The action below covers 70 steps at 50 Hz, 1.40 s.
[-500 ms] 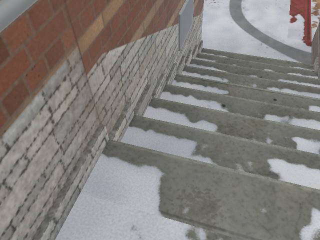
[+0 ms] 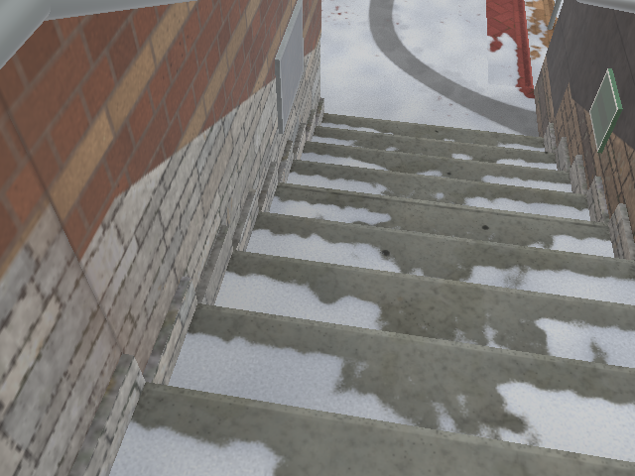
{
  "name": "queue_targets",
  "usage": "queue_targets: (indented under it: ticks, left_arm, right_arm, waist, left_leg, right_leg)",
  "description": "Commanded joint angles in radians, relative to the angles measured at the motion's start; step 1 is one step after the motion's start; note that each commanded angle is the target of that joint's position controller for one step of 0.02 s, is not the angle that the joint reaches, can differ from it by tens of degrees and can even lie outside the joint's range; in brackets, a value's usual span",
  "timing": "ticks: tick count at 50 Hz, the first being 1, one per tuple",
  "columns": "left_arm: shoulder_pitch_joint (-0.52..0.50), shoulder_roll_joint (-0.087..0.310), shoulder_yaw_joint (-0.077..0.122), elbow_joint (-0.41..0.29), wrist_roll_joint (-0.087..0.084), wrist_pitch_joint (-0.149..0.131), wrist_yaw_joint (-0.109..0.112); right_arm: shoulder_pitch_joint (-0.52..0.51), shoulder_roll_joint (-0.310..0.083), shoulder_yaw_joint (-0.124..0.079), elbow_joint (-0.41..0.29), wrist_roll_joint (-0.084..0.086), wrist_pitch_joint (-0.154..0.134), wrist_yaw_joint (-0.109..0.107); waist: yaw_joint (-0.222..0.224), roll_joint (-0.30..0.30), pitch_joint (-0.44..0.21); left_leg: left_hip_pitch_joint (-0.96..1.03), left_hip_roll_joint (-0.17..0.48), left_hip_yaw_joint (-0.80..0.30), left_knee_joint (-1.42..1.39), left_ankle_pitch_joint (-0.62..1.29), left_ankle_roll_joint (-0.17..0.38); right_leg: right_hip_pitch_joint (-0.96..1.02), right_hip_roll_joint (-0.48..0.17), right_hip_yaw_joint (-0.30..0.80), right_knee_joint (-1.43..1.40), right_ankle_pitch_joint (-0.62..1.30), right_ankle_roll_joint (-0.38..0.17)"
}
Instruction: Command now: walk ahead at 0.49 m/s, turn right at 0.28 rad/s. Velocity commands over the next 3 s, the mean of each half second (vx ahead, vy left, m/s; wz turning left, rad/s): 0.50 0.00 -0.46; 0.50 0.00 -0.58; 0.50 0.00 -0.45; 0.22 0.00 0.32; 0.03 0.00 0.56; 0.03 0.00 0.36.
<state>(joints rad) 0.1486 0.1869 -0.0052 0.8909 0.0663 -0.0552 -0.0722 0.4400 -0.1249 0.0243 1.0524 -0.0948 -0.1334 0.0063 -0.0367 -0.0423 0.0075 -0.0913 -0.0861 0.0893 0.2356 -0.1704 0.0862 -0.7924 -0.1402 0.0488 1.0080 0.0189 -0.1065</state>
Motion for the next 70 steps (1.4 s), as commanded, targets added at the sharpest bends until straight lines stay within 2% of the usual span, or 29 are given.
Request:
queue_targets:
  ticks: [1, 13, 14, 15, 16, 18, 20, 22, 29, 31, 33, 34, 35, 36, 38, 39, 41, 45, 48, 52, 55, 56, 57, 58, 59, 62, 63, 66, 70]
  left_arm:
    - [-0.040, 0.023, 0.001, -0.051, -0.013, 0.003, -0.007]
    - [-0.149, 0.122, 0.069, -0.102, -0.058, -0.007, 0.014]
    - [0.025, 0.171, 0.088, -0.055, -0.065, -0.022, 0.034]
    - [0.259, 0.208, 0.098, 0.002, -0.065, -0.035, 0.039]
    - [0.503, 0.222, 0.100, 0.103, -0.039, -0.018, 0.042]
    - [0.357, 0.232, 0.128, 0.114, -0.042, -0.055, 0.046]
    - [0.206, 0.070, 0.074, 0.084, -0.050, -0.064, 0.054]
    - [0.123, 0.040, 0.050, 0.043, -0.041, -0.063, 0.048]
    - [0.202, 0.194, 0.078, -0.002, 0.006, -0.065, 0.008]
    - [0.110, 0.166, 0.065, -0.054, 0.042, -0.058, 0.003]
    - [-0.049, 0.186, 0.068, -0.148, -0.023, -0.078, 0.013]
    - [0.029, 0.120, 0.059, -0.128, -0.030, -0.089, -0.004]
    - [0.209, -0.007, 0.034, -0.110, -0.017, -0.096, -0.007]
    - [0.305, 0.015, 0.049, -0.091, -0.011, -0.103, 0.004]
    - [0.144, 0.130, 0.077, -0.090, 0.009, -0.071, 0.046]
    - [0.109, 0.081, 0.062, -0.092, 0.022, -0.050, 0.056]
    - [0.034, 0.019, 0.040, -0.125, 0.028, -0.026, 0.030]
    - [-0.038, 0.070, 0.057, -0.148, 0.001, -0.025, -0.038]
    - [0.034, 0.091, 0.065, -0.154, 0.022, -0.021, -0.041]
    - [0.056, 0.131, 0.077, -0.204, 0.037, -0.044, -0.016]
    - [0.359, 0.232, 0.145, -0.108, 0.003, -0.071, 0.033]
    - [0.451, 0.324, 0.158, -0.070, 0.017, -0.080, 0.058]
    - [0.520, 0.287, 0.136, -0.079, 0.021, -0.094, 0.035]
    - [0.453, 0.230, 0.127, -0.085, 0.008, -0.109, 0.010]
    - [0.392, 0.178, 0.110, -0.081, -0.016, -0.113, 0.001]
    - [0.079, 0.034, 0.018, -0.164, 0.026, -0.086, 0.024]
    - [0.084, 0.065, 0.025, -0.180, 0.005, -0.079, 0.047]
    - [0.190, 0.196, 0.039, -0.137, 0.027, -0.091, 0.033]
    - [0.290, 0.228, 0.022, -0.090, 0.002, -0.082, 0.006]
  right_arm:
    - [0.035, -0.097, -0.003, -0.024, 0.004, -0.025, 0.009]
    - [0.138, -0.199, -0.069, 0.032, -0.016, 0.036, 0.010]
    - [0.172, -0.141, -0.053, 0.012, -0.017, 0.025, 0.001]
    - [0.206, -0.114, -0.026, -0.038, -0.009, 0.005, 0.004]
    - [0.089, -0.160, -0.039, -0.056, 0.021, 0.016, 0.049]
    - [-0.145, -0.170, -0.054, -0.131, 0.043, 0.014, 0.043]
    - [-0.131, -0.113, -0.037, -0.146, -0.007, 0.017, 0.007]
    - [-0.155, -0.070, -0.027, -0.170, -0.001, 0.031, -0.003]
    - [-0.292, -0.091, 0.011, -0.234, 0.049, 0.041, 0.022]
    - [-0.091, -0.150, -0.010, -0.181, 0.018, 0.014, 0.012]
    - [0.150, -0.269, -0.076, -0.160, 0.014, 0.003, -0.022]
    - [0.161, -0.341, -0.093, -0.168, 0.034, -0.003, -0.033]
    - [0.156, -0.344, -0.069, -0.188, 0.043, -0.008, -0.037]
    - [0.131, -0.298, -0.056, -0.202, 0.026, -0.013, -0.010]
    - [-0.083, -0.133, -0.024, -0.236, 0.078, -0.009, 0.011]
    - [-0.168, -0.060, -0.003, -0.261, 0.078, -0.010, 0.005]
    - [-0.160, -0.068, -0.003, -0.223, 0.061, -0.009, -0.026]
    - [0.018, -0.205, -0.033, -0.156, 0.036, -0.015, -0.035]
    - [0.024, -0.229, -0.032, -0.157, 0.004, -0.007, -0.017]
    - [-0.068, -0.274, -0.037, -0.210, 0.015, 0.000, -0.016]
    - [-0.155, -0.383, -0.087, -0.229, 0.025, 0.009, 0.027]
    - [-0.049, -0.229, -0.063, -0.241, -0.019, 0.009, 0.061]
    - [-0.067, -0.113, -0.025, -0.301, 0.023, -0.009, 0.077]
    - [-0.294, -0.145, -0.036, -0.398, 0.068, -0.019, 0.069]
    - [-0.343, -0.193, -0.057, -0.403, 0.068, -0.008, 0.046]
    - [-0.201, -0.153, -0.014, -0.323, -0.029, 0.043, 0.018]
    - [-0.159, -0.171, -0.022, -0.317, -0.014, 0.052, 0.027]
    - [-0.162, -0.174, -0.019, -0.358, 0.047, 0.084, 0.056]
    - [-0.229, -0.199, -0.023, -0.410, 0.001, 0.087, 0.043]
  waist:
    - [0.023, 0.097, 0.033]
    - [0.053, 0.136, -0.003]
    - [0.076, 0.087, -0.145]
    - [0.154, -0.105, -0.364]
    - [0.243, -0.115, -0.412]
    - [0.223, 0.022, -0.060]
    - [0.109, 0.003, -0.043]
    - [0.024, 0.036, -0.012]
    - [0.077, -0.012, -0.008]
    - [-0.024, -0.033, -0.052]
    - [-0.194, 0.071, -0.086]
    - [-0.180, 0.166, -0.115]
    - [-0.052, 0.258, -0.259]
    - [-0.008, 0.275, -0.196]
    - [0.019, 0.099, -0.036]
    - [0.043, 0.058, -0.027]
    - [0.026, 0.071, 0.027]
    - [-0.060, 0.120, -0.024]
    - [-0.007, 0.121, -0.046]
    - [0.031, 0.128, -0.009]
    - [0.194, -0.026, -0.047]
    - [0.128, -0.236, -0.153]
    - [0.153, -0.081, -0.221]
    - [0.206, -0.034, 0.040]
    - [0.170, -0.004, 0.071]
    - [0.017, 0.068, 0.094]
    - [0.011, 0.031, -0.009]
    - [-0.005, 0.057, 0.036]
    - [0.036, -0.005, 0.093]
  left_leg:
    - [-0.098, 0.283, -0.070, -0.145, 0.354, 0.189]
    - [0.260, 0.340, 0.119, 0.196, 0.949, 0.055]
    - [0.038, 0.265, 0.146, 0.408, 0.857, -0.011]
    - [-0.388, 0.162, 0.073, 0.681, 0.443, -0.132]
    - [-0.525, 0.033, -0.020, 0.999, -0.366, -0.147]
    - [-0.740, 0.146, -0.212, 1.119, -0.287, -0.085]
    - [-0.605, 0.190, -0.220, 1.037, -0.172, -0.025]
    - [-0.509, 0.192, -0.194, 0.988, -0.197, -0.023]
    - [-0.198, 0.127, -0.053, 0.508, 0.157, -0.117]
    - [-0.024, 0.127, -0.067, 0.695, 0.276, -0.113]
    - [0.210, 0.072, -0.019, 0.520, -0.051, -0.094]
    - [0.305, 0.214, -0.228, 0.283, 0.044, 0.040]
    - [0.433, 0.475, -0.501, 0.280, 0.601, 0.302]
    - [0.351, 0.629, -0.780, 0.169, 0.544, 0.437]
    - [0.000, 0.557, -0.673, 0.044, 0.001, 0.324]
    - [-0.085, 0.461, -0.520, 0.009, -0.003, 0.263]
    - [-0.137, 0.366, -0.282, -0.029, 0.132, 0.184]
    - [-0.111, 0.290, -0.039, 0.014, 0.304, 0.152]
    - [-0.083, 0.371, -0.044, 0.111, 0.383, 0.163]
    - [-0.160, 0.378, 0.046, 0.215, 0.417, 0.109]
    - [-0.394, 0.242, 0.128, 0.771, 0.297, 0.029]
    - [-0.636, 0.103, 0.069, 1.123, -0.478, -0.049]
    - [-0.773, 0.067, -0.151, 1.139, -0.501, -0.048]
    - [-0.959, 0.084, -0.224, 1.100, -0.435, -0.066]
    - [-0.996, 0.133, -0.229, 1.128, -0.398, -0.090]
    - [-0.661, 0.224, -0.273, 0.718, 0.109, -0.082]
    - [-0.362, 0.181, -0.195, 0.532, 0.400, -0.082]
    - [0.005, 0.109, -0.097, 0.507, 0.539, -0.119]
    - [-0.064, 0.107, -0.097, 0.331, 0.327, -0.098]
  right_leg:
    - [0.101, 0.016, -0.029, -0.169, 0.156, 0.034]
    - [0.378, 0.202, -0.114, -0.470, -0.028, -0.058]
    - [0.742, 0.199, -0.074, -0.350, 0.148, -0.131]
    - [1.244, 0.012, 0.294, -0.411, 0.098, -0.306]
    - [1.355, -0.141, 0.606, -0.621, 0.177, -0.368]
    - [1.041, -0.103, 0.491, -0.692, -0.061, -0.221]
    - [0.765, -0.038, 0.405, -0.755, -0.116, -0.201]
    - [0.532, -0.026, 0.362, -0.809, -0.124, -0.203]
    - [0.209, 0.090, 0.248, -0.779, -0.177, -0.141]
    - [0.152, 0.070, 0.280, -0.602, 0.017, -0.127]
    - [0.025, 0.165, 0.295, -0.394, 0.092, -0.111]
    - [0.072, 0.224, 0.277, -0.169, -0.034, -0.058]
    - [0.041, 0.320, 0.154, 0.178, -0.598, 0.005]
    - [-0.157, 0.266, 0.117, 0.448, -0.698, 0.004]
    - [-0.154, 0.092, 0.112, 0.532, -0.513, 0.039]
    - [-0.063, 0.051, 0.098, 0.425, -0.424, 0.072]
    - [0.027, 0.008, 0.037, 0.231, -0.374, 0.105]
    - [0.171, 0.043, -0.116, -0.047, -0.205, 0.100]
    - [0.194, 0.043, -0.049, 0.047, -0.051, 0.045]
    - [0.369, 0.086, -0.141, 0.037, -0.248, 0.019]
    - [0.895, 0.249, -0.237, -0.335, -0.264, -0.011]
    - [1.131, 0.066, 0.150, -0.378, 0.232, -0.215]
    - [1.183, -0.124, 0.438, -0.480, 0.400, -0.347]
    - [0.946, -0.192, 0.598, -0.571, 0.068, -0.335]
    - [0.871, -0.192, 0.601, -0.525, -0.083, -0.328]
    - [0.310, -0.033, 0.300, -0.398, -0.126, -0.172]
    - [0.148, 0.090, 0.130, -0.364, -0.246, -0.133]
    - [-0.145, 0.125, 0.087, -0.314, -0.529, -0.120]
    - [0.120, 0.044, 0.310, -0.112, -0.523, -0.154]
